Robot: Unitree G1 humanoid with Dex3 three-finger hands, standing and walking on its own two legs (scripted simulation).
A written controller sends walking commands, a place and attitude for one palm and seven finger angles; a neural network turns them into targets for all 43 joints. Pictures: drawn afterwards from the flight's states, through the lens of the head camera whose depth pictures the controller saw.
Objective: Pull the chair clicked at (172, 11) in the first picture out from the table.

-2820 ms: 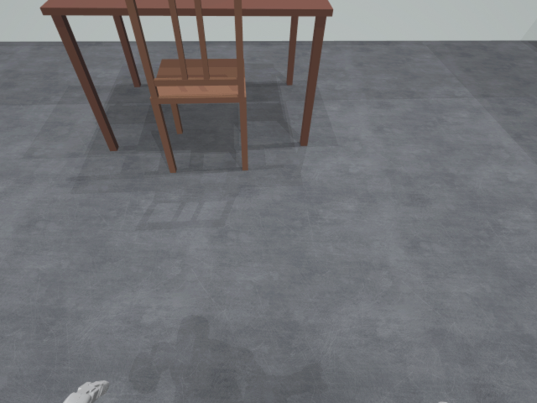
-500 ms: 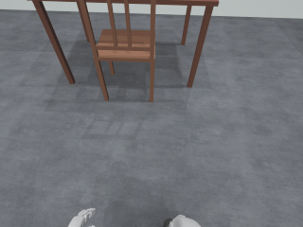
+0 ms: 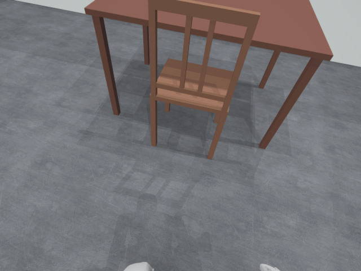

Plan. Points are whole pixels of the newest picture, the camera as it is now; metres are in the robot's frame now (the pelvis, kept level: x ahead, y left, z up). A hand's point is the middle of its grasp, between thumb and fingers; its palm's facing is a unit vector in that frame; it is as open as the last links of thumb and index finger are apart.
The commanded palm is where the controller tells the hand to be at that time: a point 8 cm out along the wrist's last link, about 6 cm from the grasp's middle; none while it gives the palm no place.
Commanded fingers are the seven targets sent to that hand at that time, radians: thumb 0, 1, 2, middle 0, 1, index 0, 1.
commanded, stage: walk to a spot facing it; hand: left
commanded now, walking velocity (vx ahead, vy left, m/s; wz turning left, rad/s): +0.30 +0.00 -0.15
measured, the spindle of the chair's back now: (185, 56) +0.95 +0.08 -0.04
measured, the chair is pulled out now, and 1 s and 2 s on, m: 0.00 0.00 0.00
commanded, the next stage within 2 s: take the last steps up to it in 0.14 s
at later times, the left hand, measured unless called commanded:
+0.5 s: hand (142, 209) +0.29 +0.13 -0.16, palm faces -0.12 -0.97 -0.22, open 7.3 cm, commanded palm none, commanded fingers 0.00 0.90 0.90 -0.20 -0.30 -0.20 -0.30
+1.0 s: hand (143, 213) +0.29 +0.13 -0.17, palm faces +0.03 -0.99 -0.10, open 7.3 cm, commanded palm none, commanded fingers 0.00 0.90 0.90 -0.20 -0.30 -0.20 -0.30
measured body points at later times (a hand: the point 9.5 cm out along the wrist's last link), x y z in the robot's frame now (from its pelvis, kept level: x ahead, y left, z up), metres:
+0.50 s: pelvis +0.18 -0.04 +0.00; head +0.20 -0.06 +0.45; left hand +0.30 +0.18 -0.14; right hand +0.06 -0.22 -0.16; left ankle +0.07 +0.08 -0.70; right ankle +0.25 -0.14 -0.72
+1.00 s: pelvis +0.33 -0.03 +0.01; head +0.35 +0.00 +0.46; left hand +0.29 +0.18 -0.16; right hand +0.39 -0.27 -0.12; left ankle +0.37 +0.07 -0.72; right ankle +0.25 -0.14 -0.71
